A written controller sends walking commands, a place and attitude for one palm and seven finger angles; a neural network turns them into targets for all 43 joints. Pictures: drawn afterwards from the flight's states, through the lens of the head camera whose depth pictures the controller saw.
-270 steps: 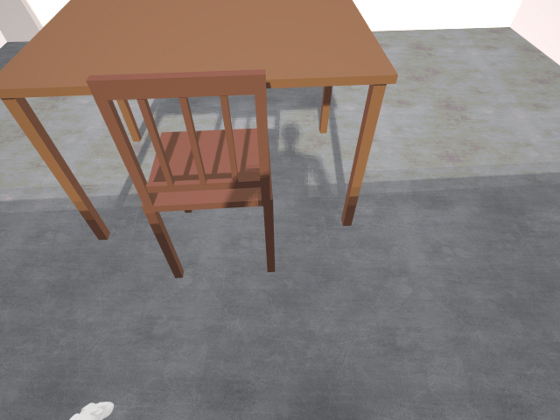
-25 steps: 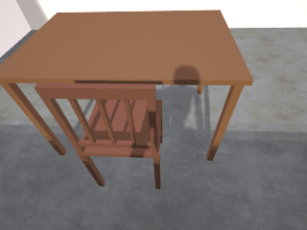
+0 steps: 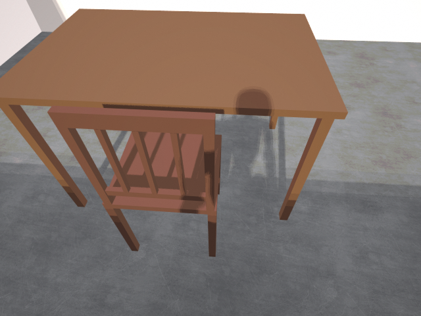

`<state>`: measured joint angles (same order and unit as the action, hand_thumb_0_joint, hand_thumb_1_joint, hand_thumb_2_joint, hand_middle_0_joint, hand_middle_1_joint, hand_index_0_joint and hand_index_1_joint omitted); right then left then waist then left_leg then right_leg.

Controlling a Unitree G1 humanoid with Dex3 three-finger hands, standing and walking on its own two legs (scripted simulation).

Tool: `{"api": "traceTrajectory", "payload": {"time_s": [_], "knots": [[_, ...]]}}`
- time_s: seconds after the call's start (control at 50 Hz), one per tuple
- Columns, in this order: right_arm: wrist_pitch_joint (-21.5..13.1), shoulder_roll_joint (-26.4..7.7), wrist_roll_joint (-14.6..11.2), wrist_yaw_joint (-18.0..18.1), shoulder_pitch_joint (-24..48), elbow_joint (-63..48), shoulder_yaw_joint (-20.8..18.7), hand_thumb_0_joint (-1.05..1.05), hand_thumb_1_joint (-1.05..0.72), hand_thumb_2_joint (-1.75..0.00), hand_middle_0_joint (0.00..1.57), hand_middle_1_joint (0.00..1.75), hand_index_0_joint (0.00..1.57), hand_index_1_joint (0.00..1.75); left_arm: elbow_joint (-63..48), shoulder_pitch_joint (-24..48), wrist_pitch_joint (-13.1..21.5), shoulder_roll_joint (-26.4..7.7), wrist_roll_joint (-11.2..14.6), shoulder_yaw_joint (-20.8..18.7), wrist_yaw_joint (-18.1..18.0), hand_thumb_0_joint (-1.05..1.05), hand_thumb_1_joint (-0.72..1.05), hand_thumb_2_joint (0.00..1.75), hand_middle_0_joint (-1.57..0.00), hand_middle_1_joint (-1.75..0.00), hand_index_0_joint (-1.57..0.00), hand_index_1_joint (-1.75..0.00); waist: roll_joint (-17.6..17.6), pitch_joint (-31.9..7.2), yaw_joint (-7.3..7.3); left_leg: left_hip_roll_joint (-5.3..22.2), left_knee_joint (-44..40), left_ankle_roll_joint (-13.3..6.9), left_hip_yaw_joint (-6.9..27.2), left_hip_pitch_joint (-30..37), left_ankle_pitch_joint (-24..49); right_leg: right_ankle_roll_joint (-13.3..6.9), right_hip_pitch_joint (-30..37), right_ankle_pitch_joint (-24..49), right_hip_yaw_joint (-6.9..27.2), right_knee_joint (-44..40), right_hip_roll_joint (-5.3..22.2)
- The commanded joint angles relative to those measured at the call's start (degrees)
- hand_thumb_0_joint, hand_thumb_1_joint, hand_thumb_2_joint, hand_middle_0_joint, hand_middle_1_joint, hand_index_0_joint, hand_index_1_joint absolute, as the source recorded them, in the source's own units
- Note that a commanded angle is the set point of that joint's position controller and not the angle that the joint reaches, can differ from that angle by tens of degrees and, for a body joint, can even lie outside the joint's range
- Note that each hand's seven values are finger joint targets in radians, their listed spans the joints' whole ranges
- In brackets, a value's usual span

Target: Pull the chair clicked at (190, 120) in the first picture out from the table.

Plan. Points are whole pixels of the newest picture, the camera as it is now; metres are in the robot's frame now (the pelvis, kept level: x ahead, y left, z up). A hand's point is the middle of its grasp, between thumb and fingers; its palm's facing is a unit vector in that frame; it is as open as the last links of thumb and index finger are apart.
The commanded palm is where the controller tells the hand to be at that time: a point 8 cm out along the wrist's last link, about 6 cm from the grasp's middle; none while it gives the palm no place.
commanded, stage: shuffle to correct the standing spot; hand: left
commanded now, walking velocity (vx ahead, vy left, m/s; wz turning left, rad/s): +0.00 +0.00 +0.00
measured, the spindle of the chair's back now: (146, 164) +0.52 +0.23 -0.10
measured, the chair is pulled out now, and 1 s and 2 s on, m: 0.00 0.00 0.00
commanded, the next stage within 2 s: come to a stop and stand still in 0.34 s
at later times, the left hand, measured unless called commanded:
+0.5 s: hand out of the picture +0.04 +0.20 -0.19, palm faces +0.11 -0.98 -0.19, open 7.4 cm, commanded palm none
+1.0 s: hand out of the picture +0.09 +0.21 -0.17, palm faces +0.03 -0.97 -0.23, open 7.4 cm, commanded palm none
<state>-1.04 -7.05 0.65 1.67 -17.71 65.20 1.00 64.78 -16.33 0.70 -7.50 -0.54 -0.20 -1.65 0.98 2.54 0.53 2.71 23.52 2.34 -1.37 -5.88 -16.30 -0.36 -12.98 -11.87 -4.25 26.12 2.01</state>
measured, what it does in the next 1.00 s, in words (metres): steps on the spot: left foot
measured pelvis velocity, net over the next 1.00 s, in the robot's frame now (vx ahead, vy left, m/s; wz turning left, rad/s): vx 0.07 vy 0.03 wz -0.01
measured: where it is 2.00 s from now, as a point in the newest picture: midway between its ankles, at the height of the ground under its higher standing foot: outside the picture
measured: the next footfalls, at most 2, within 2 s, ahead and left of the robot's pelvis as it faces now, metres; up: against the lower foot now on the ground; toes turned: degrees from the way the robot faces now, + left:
left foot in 0.58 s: +0.10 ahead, +0.15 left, +0.00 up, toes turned +4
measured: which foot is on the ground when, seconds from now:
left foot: down 0.00-0.44, up 0.46-0.56, down 0.58-1.00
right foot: down 0.00-1.00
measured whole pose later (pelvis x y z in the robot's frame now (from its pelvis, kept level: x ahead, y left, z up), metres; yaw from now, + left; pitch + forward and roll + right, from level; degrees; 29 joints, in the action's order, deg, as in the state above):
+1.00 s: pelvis +0.07 +0.03 +0.00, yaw -1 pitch -1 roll +1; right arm -0.2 -9.2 0.5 2.5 -10.2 60.9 -1.6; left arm 60.5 -14.1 -0.3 -9.2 -1.1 -1.1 -2.5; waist -0.2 3.3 0.3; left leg 1.7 26.8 0.2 -6.4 -11.4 -14.7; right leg -0.2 -11.1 -17.8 -2.5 29.5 1.8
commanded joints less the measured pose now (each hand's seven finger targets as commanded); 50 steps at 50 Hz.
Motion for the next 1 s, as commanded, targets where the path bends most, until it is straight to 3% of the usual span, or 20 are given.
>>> {"api": "traceTrajectory", "payload": {"time_s": [0.0, 0.1, 0.2, 0.24, 0.3, 0.36, 0.38, 0.4, 0.42, 0.44, 0.46, 0.5, 0.52, 0.54, 0.56, 0.58, 0.66, 0.72, 0.8, 0.98], "knots": [[-0.8, -4.8, 0.0, 0.2, -4.7, -0.6, -0.8, 0.0, -0.9, -0.9, 0.2, 0.3, 0.2, 0.3, -1.8, -3.5, 1.0, -6.1, 0.0, -1.0, -0.3, 0.0, 0.9, 0.9, -0.2, -0.3, -0.2, -0.3, -0.8, 2.7, -0.08, 2.6, -4.9, -2.7, 2.0, -7.1, 6.8, -1.5, 3.1, 4.1, 5.1, -4.7, 4.2], [0.3, -4.1, 0.7, -0.3, -6.7, -0.7, -1.0, 0.0, -0.9, -0.9, 0.2, 0.3, 0.2, 0.3, -2.8, -4.5, 0.2, -7.4, -0.7, -2.0, 0.0, 0.0, 0.9, 0.9, -0.2, -0.3, -0.2, -0.3, -3.4, 5.6, 0.29, -0.3, -1.2, -3.3, -0.1, -11.2, -7.8, -3.1, -0.4, -18.8, 8.0, -6.7, 5.4], [0.1, -3.0, 1.0, -0.6, -8.6, -1.7, -1.1, 0.0, -0.9, -0.9, 0.2, 0.3, 0.2, 0.3, -4.0, -5.4, 0.1, -8.1, -0.7, -3.3, 0.2, 0.0, 0.9, 0.9, -0.2, -0.3, -0.2, -0.3, -5.4, 6.3, 0.01, -1.5, 3.0, -3.8, -1.5, -11.3, -7.4, -5.3, -4.1, -23.6, 10.5, -7.0, 7.6], [-0.7, -3.2, 0.9, -0.6, -10.1, -1.5, -1.1, 0.0, -0.9, -0.9, 0.2, 0.3, 0.2, 0.3, -4.5, -4.8, 0.3, -7.3, -0.7, -3.3, 0.4, 0.0, 0.9, 0.9, -0.2, -0.3, -0.2, -0.3, -1.9, 5.5, -0.59, -0.4, 0.7, -4.3, -0.1, -8.8, -3.8, -4.9, -4.7, -18.2, 7.6, -2.2, 5.8], [-1.6, -6.8, 0.8, 0.1, -13.4, -0.6, -1.7, 0.0, -0.9, -0.9, 0.2, 0.3, 0.2, 0.3, -6.2, -1.9, 0.7, -3.4, -1.0, -2.6, 0.7, 0.0, 0.9, 0.9, -0.2, -0.3, -0.2, -0.3, 11.1, 6.1, -1.69, 7.7, -5.7, -8.3, 8.9, -5.2, 7.9, -2.6, -7.8, -9.9, -2.4, 11.9, -0.7], [-1.8, -6.6, 0.7, 0.7, -11.0, -1.4, -1.4, 0.0, -0.9, -0.9, 0.2, 0.3, 0.2, 0.3, -5.6, -3.6, 1.6, -2.3, -0.7, -2.6, 0.8, 0.0, 0.9, 0.9, -0.2, -0.3, -0.2, -0.3, 7.9, 5.0, 0.53, 7.6, 0.5, -10.0, 7.4, -4.5, 25.6, -3.3, -3.6, -7.7, -2.3, 8.4, -0.5], [-2.0, -5.9, 0.5, 0.7, -9.4, -2.1, -1.3, 0.0, -0.9, -0.9, 0.2, 0.3, 0.2, 0.3, -4.4, -7.6, 1.9, -3.3, -0.7, -2.9, 0.9, 0.0, 0.9, 0.9, -0.2, -0.3, -0.2, -0.3, 3.1, 3.6, 2.31, 4.7, 6.0, -8.5, 3.9, -8.8, 25.3, -4.4, 3.8, 0.6, 0.7, 6.1, 0.9], [-2.3, -5.0, 0.2, 0.5, -7.3, -3.6, -1.3, 0.0, -0.9, -0.9, 0.2, 0.3, 0.2, 0.3, -2.3, -13.4, 2.4, -6.3, -0.8, -3.7, 0.6, 0.0, 0.9, 0.9, -0.2, -0.3, -0.2, -0.3, -6.1, 1.3, 4.58, -0.2, 15.6, -6.0, -1.1, -17.8, 16.5, -6.8, 13.5, 11.5, 9.6, 3.0, 7.7], [-2.4, -3.4, 0.2, 0.0, -5.1, -5.4, -1.4, 0.0, -0.9, -0.9, 0.2, 0.3, 0.2, 0.3, -0.2, -19.0, 2.7, -10.2, -0.7, -4.8, 0.1, 0.0, 0.9, 0.9, -0.2, -0.3, -0.2, -0.3, -18.2, -0.8, 5.84, -2.8, 25.9, -4.1, -5.1, -27.1, -4.4, -10.9, 21.2, 24.6, 19.4, -2.9, 17.7], [-2.0, -3.8, 0.2, 0.0, -0.3, -7.3, -1.7, 0.0, -0.9, -0.9, 0.2, 0.3, 0.2, 0.3, 0.5, -20.3, 2.7, -10.0, -0.9, -4.7, -0.4, 0.0, 0.9, 0.9, -0.2, -0.3, -0.2, -0.3, -16.8, 0.7, 6.88, -1.4, 32.5, -3.3, -2.1, -31.0, -19.0, -14.9, 20.0, 32.1, 23.5, -4.5, 22.7], [-1.9, -3.0, 0.1, -0.1, 1.3, -8.0, -2.1, 0.0, -0.9, -0.9, 0.2, 0.3, 0.2, 0.3, -0.5, -17.1, 2.2, -8.7, -1.5, -4.4, -0.9, 0.0, 0.9, 0.9, -0.2, -0.3, -0.2, -0.3, -12.6, 2.3, 5.57, 1.1, 32.4, -3.4, 1.7, -30.5, -19.7, -15.1, 16.0, 33.5, 20.2, -3.2, 22.6], [-1.4, -0.7, -0.3, -0.4, -3.1, -6.1, -1.9, 0.0, -0.9, -0.9, 0.2, 0.3, 0.2, 0.3, -3.6, -7.6, 1.3, -7.8, -1.6, -3.8, -1.1, 0.0, 0.9, 0.9, -0.2, -0.3, -0.2, -0.3, -8.4, 1.2, -0.15, 1.6, 15.4, -3.1, 1.1, -16.4, -11.6, -10.0, 4.5, 27.0, 9.9, 0.4, 17.4], [-1.2, 0.3, -0.2, -0.4, -7.9, -3.5, -1.6, 0.0, -0.9, -0.9, 0.2, 0.3, 0.2, 0.3, -4.5, -3.7, 0.9, -6.8, -0.9, -3.3, -1.0, 0.0, 0.9, 0.9, -0.2, -0.3, -0.2, -0.3, -8.3, 0.6, -2.57, -1.1, 4.5, -2.3, -2.8, -4.9, 3.0, -6.3, -2.5, 18.6, 3.9, 2.5, 12.0], [-1.5, -1.4, 0.2, -0.1, -10.7, -1.7, -1.6, 0.0, -0.9, -0.9, 0.2, 0.3, 0.2, 0.3, -5.0, -2.8, 0.4, -4.9, -0.3, -2.8, -0.9, 0.0, 0.9, 0.9, -0.2, -0.3, -0.2, -0.3, -2.8, 1.1, -2.75, 0.3, 0.2, -2.4, -0.3, -0.1, 14.8, -2.9, -6.2, 9.0, 1.1, 7.3, 6.6], [-1.8, -5.6, 0.7, 0.2, -10.2, -2.1, -2.1, 0.0, -0.9, -0.9, 0.2, 0.3, 0.2, 0.3, -5.4, -4.7, -0.3, -3.1, 0.1, -2.5, -0.8, 0.0, 0.9, 0.9, -0.2, -0.3, -0.2, -0.3, 7.9, -0.2, -1.1, 9.1, -2.5, -5.8, 9.0, -1.6, 26.6, 0.5, -6.7, -6.3, -0.7, 9.9, 2.6], [-1.2, -7.5, 0.7, 0.3, -9.0, -3.2, -2.7, 0.0, -0.9, -0.9, 0.2, 0.3, 0.2, 0.3, -5.5, -5.9, -0.8, -2.9, -0.2, -2.4, -1.0, 0.0, 0.9, 0.9, -0.2, -0.3, -0.2, -0.3, 8.1, 0.6, -0.82, 13.9, -4.8, -9.6, 12.5, -7.5, 27.1, 0.7, -2.6, -16.3, -0.5, 13.6, 1.2], [-1.3, -7.1, 0.2, 1.6, -1.7, -3.0, -2.1, 0.0, -0.9, -0.9, 0.2, 0.3, 0.2, 0.3, -3.0, -6.1, -0.9, -2.6, 0.1, -1.5, -1.1, 0.0, 0.9, 0.9, -0.2, -0.3, -0.2, -0.3, 7.5, 1.0, 0.77, 11.3, -0.8, -10.7, 7.9, -0.4, 50.3, 0.6, -3.2, -11.7, 2.2, 9.0, 2.5], [-0.9, -6.8, -0.4, 1.7, -0.3, -4.1, -2.9, 0.0, -0.9, -0.9, 0.2, 0.3, 0.2, 0.3, -2.5, -7.2, -0.3, -4.6, -0.2, -1.6, -1.1, 0.0, 0.9, 0.9, -0.2, -0.3, -0.2, -0.3, 2.3, -2.8, 0.04, 7.0, 2.7, -6.7, 3.6, 1.8, 42.3, -0.2, 1.1, 12.3, 4.8, 0.9, 3.9], [0.1, -6.7, -0.1, 1.4, 0.5, -4.8, -3.6, 0.0, -0.9, -0.9, 0.2, 0.3, 0.2, 0.3, -4.4, -5.2, -0.2, -6.0, -0.7, -1.9, -1.1, 0.0, 0.9, 0.9, -0.2, -0.3, -0.2, -0.3, -4.0, -3.4, -0.72, 4.8, 3.5, -4.5, 0.6, 0.0, 30.6, -1.1, 1.5, 25.5, 5.8, 2.8, 5.4], [0.2, -5.8, 0.0, 0.3, 3.2, -4.6, -2.7, 0.0, -0.9, -0.9, 0.2, 0.3, 0.2, 0.3, -5.6, -2.5, 0.1, -6.8, -0.5, -1.3, -0.6, 0.0, 0.9, 0.9, -0.2, -0.3, -0.2, -0.3, -3.0, -2.7, -0.32, 3.7, -1.6, -3.5, 0.7, -1.8, 13.3, -1.5, 1.5, 11.5, 7.3, -3.2, 5.2]]}}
